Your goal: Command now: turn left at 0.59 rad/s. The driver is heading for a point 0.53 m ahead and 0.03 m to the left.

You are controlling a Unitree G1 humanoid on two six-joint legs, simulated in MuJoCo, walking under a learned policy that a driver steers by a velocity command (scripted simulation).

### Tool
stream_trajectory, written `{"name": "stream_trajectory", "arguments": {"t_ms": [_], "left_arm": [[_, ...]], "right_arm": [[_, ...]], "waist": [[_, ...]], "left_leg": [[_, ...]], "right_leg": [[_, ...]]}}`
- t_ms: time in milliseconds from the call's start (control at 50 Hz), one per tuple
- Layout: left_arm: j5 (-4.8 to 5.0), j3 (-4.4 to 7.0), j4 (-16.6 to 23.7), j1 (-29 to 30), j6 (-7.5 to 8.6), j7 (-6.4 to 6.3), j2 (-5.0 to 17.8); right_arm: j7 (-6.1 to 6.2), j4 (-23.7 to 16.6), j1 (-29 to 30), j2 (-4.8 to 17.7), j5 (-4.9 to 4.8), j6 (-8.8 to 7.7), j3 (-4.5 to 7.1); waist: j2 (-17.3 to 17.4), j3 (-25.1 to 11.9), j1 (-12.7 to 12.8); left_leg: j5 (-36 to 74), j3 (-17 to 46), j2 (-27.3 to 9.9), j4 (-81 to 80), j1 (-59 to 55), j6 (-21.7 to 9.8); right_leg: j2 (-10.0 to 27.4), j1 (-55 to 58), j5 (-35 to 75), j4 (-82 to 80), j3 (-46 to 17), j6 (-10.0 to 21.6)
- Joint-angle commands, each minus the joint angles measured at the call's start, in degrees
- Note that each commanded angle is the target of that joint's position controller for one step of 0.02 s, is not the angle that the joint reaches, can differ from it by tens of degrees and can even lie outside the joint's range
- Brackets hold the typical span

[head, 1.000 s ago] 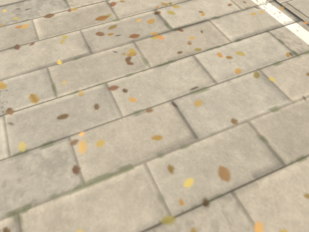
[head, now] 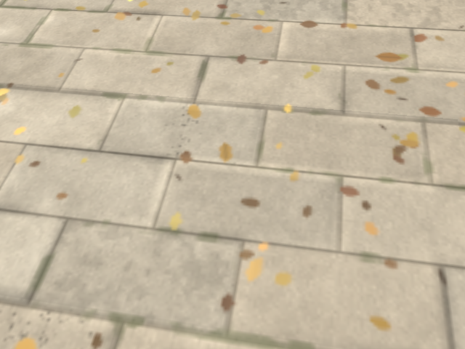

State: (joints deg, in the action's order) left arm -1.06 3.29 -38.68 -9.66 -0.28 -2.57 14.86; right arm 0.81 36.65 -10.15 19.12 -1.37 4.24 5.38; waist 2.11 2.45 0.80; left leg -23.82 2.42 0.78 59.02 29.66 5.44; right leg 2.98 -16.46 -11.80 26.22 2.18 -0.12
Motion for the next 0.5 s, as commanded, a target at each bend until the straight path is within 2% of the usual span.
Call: {"name": "stream_trajectory", "arguments": {"t_ms": [20,100,120,140,160,180,200,220,240,260,280,340,400,500], "left_arm": [[0.38,3.60,3.0,0.7,0.07,-0.14,11.5],[1.71,4.18,2.3,1.4,0.22,0.68,12.6],[2.29,4.22,2.1,2.3,0.22,0.72,12.5],[2.69,4.02,1.5,1.6,0.29,0.76,11.5],[2.07,3.53,0.2,-1.5,0.41,1.04,9.3],[-1.39,1.91,2.8,-1.3,0.42,1.47,4.9],[-0.68,2.52,4.7,4.9,0.72,0.86,7.3],[0.64,3.14,4.6,6.5,0.57,0.47,9.3],[0.92,3.48,3.9,5.9,0.38,0.12,9.7],[0.54,3.69,2.8,4.9,0.15,-0.34,9.5],[0.21,3.85,2.7,3.9,0.03,-0.49,9.6],[0.75,3.44,2.2,2.7,0.41,0.13,7.9],[0.89,2.71,2.4,4.4,0.58,0.49,6.5],[1.44,2.36,2.5,4.6,0.74,1.59,6.7]], "right_arm": [[-0.72,-6.1,2.9,2.2,0.14,-0.84,0.22],[-1.74,-6.2,1.3,3.4,0.10,-0.36,0.99],[-1.97,-5.6,-0.6,3.1,0.12,-0.35,1.19],[-1.90,-4.6,-3.0,3.4,0.24,-0.41,1.60],[-1.39,-4.3,-5.0,5.7,0.38,-0.58,2.46],[-0.30,-5.7,-6.2,13.4,0.85,-0.98,4.04],[-0.94,-6.4,-6.7,13.1,3.04,-2.29,3.52],[-1.14,-5.9,-5.2,11.3,3.36,-3.36,2.93],[-0.79,-5.5,-2.3,9.6,2.31,-3.87,2.46],[-0.37,-5.7,0.1,7.7,1.12,-3.74,1.82],[0.00,-5.8,1.7,7.2,0.58,-3.46,1.43],[0.84,-5.6,1.1,6.7,1.15,-3.08,1.12],[1.33,-5.1,0.4,7.4,0.90,-2.83,1.38],[0.63,-4.6,0.9,7.2,1.50,-2.34,0.97]], "waist": [[-13.9,-8.3,1.3],[-14.1,-7.8,0.6],[-13.5,-7.7,-0.8],[-12.1,-7.9,-1.8],[-5.4,-8.0,-1.8],[15.2,-8.3,-0.1],[13.4,-10.4,-4.5],[8.2,-8.7,-4.3],[6.2,-6.7,-2.5],[4.8,-6.4,-1.5],[5.8,-6.3,-0.6],[5.8,-8.4,-0.2],[5.8,-8.5,-1.2],[7.4,-7.6,-2.7]], "left_leg": [[0.6,-2.7,-1.7,-8.4,-1.5,-0.3],[3.9,-5.5,-1.2,-20.1,-8.0,-3.2],[8.2,-6.7,-0.5,-26.1,-11.4,-4.6],[12.7,-7.0,0.8,-32.1,-16.5,-6.4],[21.9,-1.2,-1.6,-36.6,-24.3,-8.8],[45.2,21.3,-18.3,-36.5,-33.7,-16.4],[45.9,28.0,-23.5,-38.2,-28.4,-26.3],[39.6,23.7,-20.4,-39.3,-26.0,-25.0],[35.0,19.6,-16.9,-39.2,-24.6,-21.5],[32.5,17.4,-14.5,-38.9,-24.1,-19.0],[34.0,16.1,-13.2,-38.9,-22.1,-18.3],[34.9,15.2,-11.3,-38.5,-22.3,-18.4],[30.6,16.8,-11.1,-37.8,-23.8,-18.1],[26.6,19.8,-11.4,-36.9,-19.0,-18.7]], "right_leg": [[13.4,10.4,23.1,-6.0,-7.2,12.2],[15.0,9.5,19.6,-4.0,-5.7,11.0],[14.5,8.4,18.1,-2.0,-4.4,9.6],[13.2,5.9,14.6,1.4,-2.4,7.1],[10.3,-0.9,6.4,9.0,1.8,2.6],[2.3,-18.5,-22.9,28.2,6.8,-3.8],[-2.2,-23.4,-28.5,38.8,-2.6,-4.6],[-1.1,-23.5,-24.6,42.5,-5.3,-4.0],[-0.4,-23.7,-19.4,41.9,-6.1,-3.4],[-0.1,-23.5,-15.8,40.5,-6.4,-3.6],[-0.6,-21.6,-13.0,40.3,-6.2,-4.1],[-2.4,-18.5,-8.8,37.1,-5.7,-4.8],[-2.9,-16.8,-7.7,27.1,-6.2,-5.1],[-3.0,-7.6,-9.7,17.4,-5.2,-4.2]]}}
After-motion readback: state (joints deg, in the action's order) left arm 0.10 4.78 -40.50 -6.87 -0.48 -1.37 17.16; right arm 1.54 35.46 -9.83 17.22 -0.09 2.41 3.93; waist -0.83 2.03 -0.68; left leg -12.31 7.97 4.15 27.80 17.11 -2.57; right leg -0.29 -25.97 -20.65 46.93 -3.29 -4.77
